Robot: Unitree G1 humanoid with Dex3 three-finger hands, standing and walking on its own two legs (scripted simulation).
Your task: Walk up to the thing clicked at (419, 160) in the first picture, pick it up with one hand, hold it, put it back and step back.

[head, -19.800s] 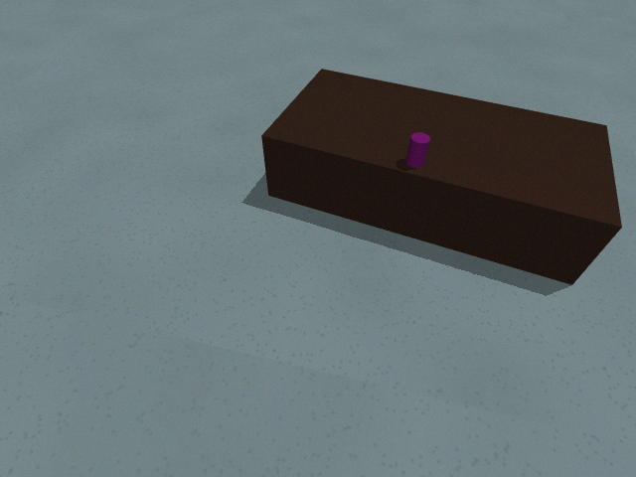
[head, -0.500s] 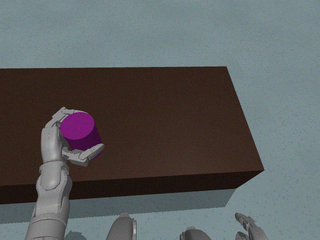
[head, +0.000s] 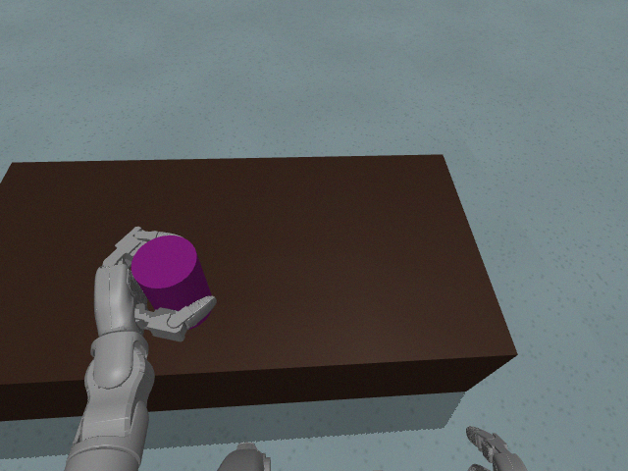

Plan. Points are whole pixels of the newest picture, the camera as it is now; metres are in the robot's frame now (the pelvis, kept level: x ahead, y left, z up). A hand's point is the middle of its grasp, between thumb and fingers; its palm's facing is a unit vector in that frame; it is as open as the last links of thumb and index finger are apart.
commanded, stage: hold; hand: left
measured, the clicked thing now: (176, 285) +0.34 +0.18 +0.04
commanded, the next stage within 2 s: none
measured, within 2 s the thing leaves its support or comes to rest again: neither
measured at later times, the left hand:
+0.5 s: hand (178, 282) +0.33 +0.17 +0.06, palm faces +0.22 -0.97 -0.02, open 10.1 cm
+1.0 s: hand (181, 281) +0.33 +0.17 +0.06, palm faces +0.23 -0.97 -0.01, open 10.2 cm
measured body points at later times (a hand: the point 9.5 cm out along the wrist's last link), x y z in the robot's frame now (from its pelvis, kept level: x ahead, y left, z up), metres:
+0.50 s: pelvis +0.00 +0.00 +0.01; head +0.05 +0.00 +0.46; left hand +0.32 +0.22 +0.06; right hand +0.13 -0.24 -0.10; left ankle +0.05 +0.13 -0.68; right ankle -0.03 -0.13 -0.68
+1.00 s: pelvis +0.01 -0.01 +0.02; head +0.05 +0.00 +0.47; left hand +0.31 +0.22 +0.07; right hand +0.15 -0.24 -0.09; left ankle +0.05 +0.13 -0.68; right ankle -0.03 -0.13 -0.68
